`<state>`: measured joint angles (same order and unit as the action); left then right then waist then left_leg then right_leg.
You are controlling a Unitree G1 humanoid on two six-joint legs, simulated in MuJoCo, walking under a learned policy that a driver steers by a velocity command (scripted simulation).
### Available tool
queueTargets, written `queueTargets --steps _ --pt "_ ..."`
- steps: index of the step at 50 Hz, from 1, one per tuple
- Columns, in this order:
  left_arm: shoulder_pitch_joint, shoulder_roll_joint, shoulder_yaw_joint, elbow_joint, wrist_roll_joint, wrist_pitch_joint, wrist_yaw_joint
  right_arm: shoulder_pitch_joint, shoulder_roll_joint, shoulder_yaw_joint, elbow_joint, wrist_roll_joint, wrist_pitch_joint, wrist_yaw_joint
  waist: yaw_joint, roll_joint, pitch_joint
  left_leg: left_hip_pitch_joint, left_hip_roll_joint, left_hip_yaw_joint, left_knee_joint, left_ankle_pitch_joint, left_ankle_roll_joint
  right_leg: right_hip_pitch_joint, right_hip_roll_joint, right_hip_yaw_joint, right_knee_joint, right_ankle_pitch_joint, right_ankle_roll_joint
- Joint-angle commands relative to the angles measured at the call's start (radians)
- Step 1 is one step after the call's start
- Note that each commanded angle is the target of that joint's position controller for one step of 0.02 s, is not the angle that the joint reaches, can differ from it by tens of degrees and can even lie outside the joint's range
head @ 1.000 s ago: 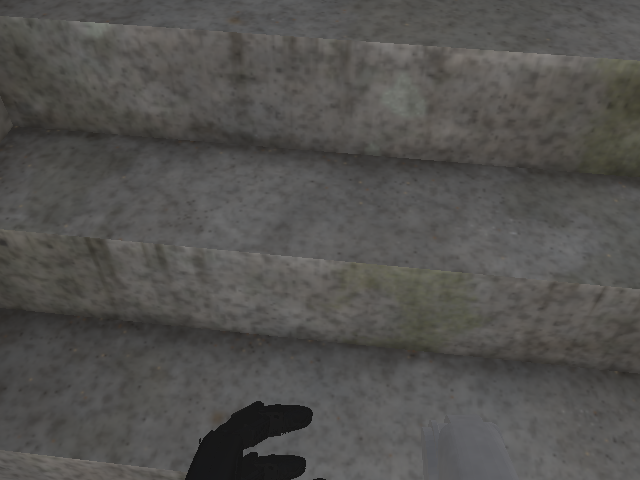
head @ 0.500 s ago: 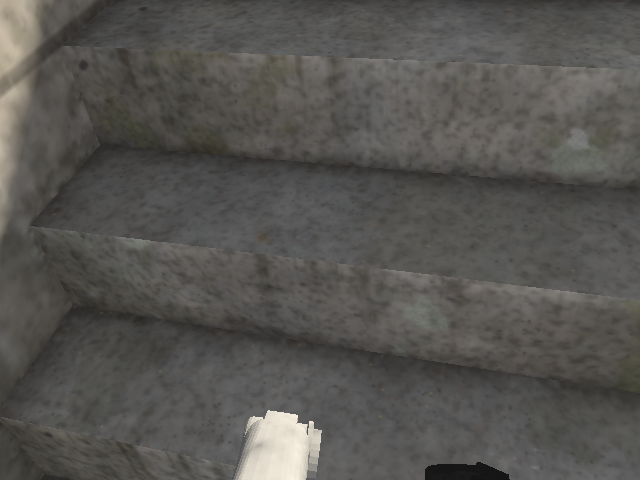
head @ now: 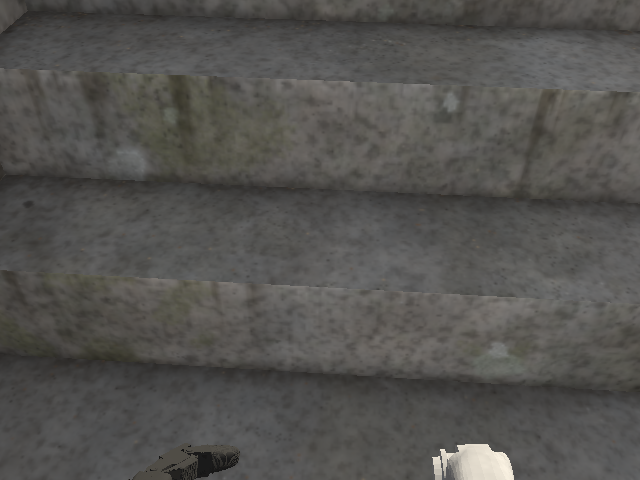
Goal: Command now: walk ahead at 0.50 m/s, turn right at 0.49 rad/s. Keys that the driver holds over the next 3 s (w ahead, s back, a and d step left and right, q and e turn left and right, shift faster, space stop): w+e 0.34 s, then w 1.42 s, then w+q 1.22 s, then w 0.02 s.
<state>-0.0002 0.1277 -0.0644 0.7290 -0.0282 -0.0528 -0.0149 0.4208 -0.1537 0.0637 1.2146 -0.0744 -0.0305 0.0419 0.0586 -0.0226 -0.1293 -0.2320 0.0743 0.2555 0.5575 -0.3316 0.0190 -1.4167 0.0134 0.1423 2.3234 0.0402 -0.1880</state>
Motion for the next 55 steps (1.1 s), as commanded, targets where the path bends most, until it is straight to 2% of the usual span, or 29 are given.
queueTargets --steps 1,5,6,7,8,9,10,11,12,13,15,16,19,21,25,28,31,34,36,37,38,39,40,42,44,46,48,51,55 --pt "-0.059 -0.057 -0.065 -0.070 -0.005 0.010 0.010 -0.153 -0.031 0.019 -0.114 0.036 -0.028 -0.005 0.034 0.077 0.178 -0.336 0.109 0.028 -0.376 0.223 0.027 0.133 -0.012 -0.161 -0.247 0.058 0.045" --pt "-0.261 -0.058 -0.090 -0.130 0.013 0.028 -0.017 0.126 -0.194 -0.047 -0.074 0.062 -0.015 -0.070 -0.083 0.123 0.051 0.122 0.231 -0.036 -0.570 0.345 0.104 0.171 -0.131 -0.298 -0.564 -0.227 0.068" --pt "-0.231 0.001 -0.077 -0.120 -0.004 0.029 -0.038 0.012 -0.184 -0.037 -0.087 0.072 -0.015 -0.071 -0.026 0.093 0.036 0.013 0.175 0.087 -0.555 0.797 0.085 0.465 -0.087 -0.403 -0.828 -0.291 0.017" --pt "-0.298 -0.006 -0.071 -0.151 0.019 0.014 -0.051 0.142 -0.204 -0.042 -0.053 0.093 -0.028 -0.073 -0.052 0.157 -0.044 0.112 0.196 0.076 -0.422 1.453 0.108 0.608 0.003 -0.453 -0.888 -0.468 -0.001" --pt "-0.149 0.018 -0.051 -0.106 0.050 0.019 -0.059 0.124 -0.249 -0.046 -0.055 0.072 -0.021 -0.078 0.017 0.299 -0.133 0.311 0.265 0.055 -0.259 2.005 0.162 0.618 0.052 -0.448 -0.881 -0.626 -0.023" --pt "0.037 0.101 -0.014 -0.081 0.079 0.019 -0.073 0.045 -0.287 -0.061 -0.100 0.066 -0.022 -0.071 0.099 0.337 -0.228 0.437 0.285 0.024 -0.041 2.130 0.177 0.718 0.069 -0.341 -1.058 -0.705 -0.058" --pt "0.205 0.210 0.034 -0.042 0.083 0.027 -0.076 -0.016 -0.303 -0.072 -0.169 0.051 -0.050 -0.061 0.149 0.228 -0.345 0.242 0.273 -0.035 0.179 1.995 0.180 1.043 0.001 -0.070 -1.200 -0.559 -0.094" --pt "0.338 0.342 0.084 0.011 0.083 0.058 -0.041 -0.111 -0.261 -0.076 -0.252 0.066 -0.085 -0.020 0.164 -0.068 -0.399 -0.106 0.132 -0.083 0.462 1.444 0.160 1.273 -0.157 0.473 -1.625 -0.764 -0.169" --pt "0.332 0.414 0.119 0.056 0.080 0.080 -0.010 -0.242 -0.161 -0.075 -0.294 0.050 -0.094 0.013 0.122 -0.231 -0.361 -0.460 -0.103 -0.228 0.987 0.425 0.088 1.368 -0.241 0.960 -2.071 -1.035 -0.205" --pt "0.301 0.310 0.081 0.088 0.096 0.075 0.005 -0.308 -0.087 -0.076 -0.358 0.045 -0.103 0.049 0.046 -0.144 -0.265 -0.633 -0.086 -0.445 1.417 0.363 0.094 1.260 -0.288 0.994 -2.113 -0.986 -0.068" --pt "0.245 0.092 0.031 0.172 0.074 0.054 -0.024 -0.482 0.021 -0.039 -0.524 0.026 -0.100 0.051 -0.059 0.005 0.070 -0.896 -0.065 -0.394 1.710 0.321 0.139 0.966 -0.217 0.619 -1.928 -0.873 0.050" --pt "0.241 0.052 0.026 0.218 0.069 0.041 -0.036 -0.441 0.069 -0.012 -0.545 0.012 -0.097 0.038 -0.107 0.079 0.095 -0.951 -0.038 -0.399 1.754 0.334 0.164 0.948 -0.157 0.466 -1.873 -0.776 0.120" --pt "0.188 -0.016 0.012 0.253 0.084 0.027 -0.056 -0.305 0.102 0.038 -0.519 0.052 -0.109 0.020 -0.186 0.059 0.133 -1.070 -0.025 -0.367 1.708 0.408 0.149 0.939 -0.086 0.137 -1.851 -0.411 0.193" --pt "0.202 -0.008 0.002 0.285 0.099 0.017 -0.060 -0.330 0.101 0.058 -0.519 0.069 -0.103 -0.007 -0.191 -0.024 0.113 -1.068 -0.040 -0.311 1.671 0.506 0.132 0.856 -0.071 0.001 -1.874 -0.294 0.188" --pt "0.394 0.033 -0.003 0.378 0.067 0.014 -0.056 -0.455 0.149 0.095 -0.527 0.079 -0.097 -0.034 -0.096 -0.099 0.146 -1.289 -0.083 -0.243 1.727 0.479 0.094 0.916 -0.092 0.057 -1.964 -0.318 0.176" --pt "0.564 0.028 -0.003 0.425 0.057 0.022 -0.005 -0.738 0.175 0.123 -0.618 0.077 -0.106 -0.042 0.026 -0.097 0.139 -1.379 -0.045 -0.108 1.582 0.359 0.032 1.050 -0.169 0.177 -2.131 -0.239 0.118" --pt "0.635 0.036 0.003 0.472 0.072 0.037 0.050 -0.745 0.194 0.128 -0.619 0.084 -0.099 -0.026 0.006 -0.094 0.030 -1.262 -0.022 -0.056 1.456 0.316 0.048 1.298 -0.223 0.107 -2.217 0.058 0.069" --pt "0.630 0.088 0.012 0.478 0.034 0.019 0.056 -0.785 0.082 0.080 -0.650 0.064 -0.121 -0.001 -0.065 -0.166 -0.138 -0.507 -0.154 0.070 0.851 0.029 0.126 1.235 -0.182 -0.094 -2.146 1.219 0.054" --pt "0.583 0.187 0.031 0.487 0.062 -0.005 0.071 -0.441 -0.049 0.000 -0.542 0.056 -0.077 -0.002 -0.241 -0.375 -0.215 -0.345 -0.166 -0.132 0.699 -0.299 0.131 1.518 -0.286 -0.052 -1.905 1.871 -0.049" --pt "0.446 0.234 0.049 0.424 0.062 -0.019 0.065 -0.224 -0.113 -0.025 -0.460 0.053 -0.064 0.011 -0.327 -0.306 -0.270 -0.179 -0.114 -0.279 0.576 -0.359 0.166 1.486 -0.291 -0.038 -1.711 1.855 -0.083" --pt "0.405 0.213 0.054 0.375 0.091 -0.055 0.029 -0.033 -0.197 -0.058 -0.386 0.009 -0.043 0.019 -0.353 0.010 -0.386 0.179 0.021 -0.621 0.382 -0.200 0.260 1.222 -0.228 0.011 -1.478 1.565 -0.124" --pt "0.330 0.043 0.031 0.359 0.076 -0.071 -0.033 0.068 -0.218 -0.086 -0.299 -0.008 0.024 -0.020 -0.328 0.388 -0.329 0.327 0.197 -1.143 -0.158 -0.300 0.423 0.814 0.018 0.010 -1.050 0.297 -0.051" --pt "0.211 0.035 0.049 0.308 0.064 -0.085 -0.081 0.064 -0.084 -0.063 -0.236 -0.015 0.038 -0.062 -0.311 0.286 -0.186 0.179 0.237 -1.434 -0.296 -0.471 0.442 0.587 0.138 0.194 -0.404 -0.063 0.021" --pt "0.059 -0.048 0.020 0.106 0.055 -0.097 -0.114 -0.088 0.110 -0.008 -0.156 0.025 0.007 -0.055 -0.099 0.026 0.167 -0.150 0.205 -1.029 -0.194 -0.387 0.301 0.325 0.108 0.189 -0.169 -0.114 -0.009" --pt "0.129 -0.107 -0.017 0.077 0.053 -0.079 -0.086 -0.138 0.221 0.022 -0.096 0.007 -0.027 -0.030 0.011 -0.079 0.198 -0.261 0.129 -0.684 -0.110 -0.111 0.176 0.238 0.099 0.174 -0.007 -0.091 -0.049" --pt "0.205 -0.153 -0.043 0.068 0.032 -0.063 -0.069 -0.170 0.155 0.008 -0.098 0.006 -0.025 -0.002 0.076 -0.025 0.199 -0.247 0.078 -0.396 -0.141 0.127 0.106 0.136 0.058 0.136 -0.038 -0.074 -0.041" --pt "0.157 -0.105 -0.058 0.022 0.032 -0.053 -0.063 -0.240 0.102 0.006 -0.132 0.004 -0.028 0.008 0.116 -0.024 0.199 -0.466 0.021 -0.212 -0.191 0.205 0.069 0.242 0.031 0.058 -0.246 0.042 0.006" --pt "0.076 -0.067 -0.059 0.018 0.039 -0.037 -0.025 -0.063 0.038 0.012 -0.112 0.023 -0.036 -0.015 0.029 0.037 0.115 -0.394 0.033 -0.258 -0.219 0.212 0.130 0.238 0.009 -0.102 -0.287 0.174 0.096" --pt "-0.180 -0.084 -0.081 -0.084 -0.004 -0.051 -0.023 0.261 -0.043 -0.027 -0.062 0.045 -0.017 -0.047 -0.155 0.093 0.131 0.317 0.168 -0.460 -0.240 0.196 0.129 -0.370 -0.080 -0.078 -0.246 -0.139 0.105"
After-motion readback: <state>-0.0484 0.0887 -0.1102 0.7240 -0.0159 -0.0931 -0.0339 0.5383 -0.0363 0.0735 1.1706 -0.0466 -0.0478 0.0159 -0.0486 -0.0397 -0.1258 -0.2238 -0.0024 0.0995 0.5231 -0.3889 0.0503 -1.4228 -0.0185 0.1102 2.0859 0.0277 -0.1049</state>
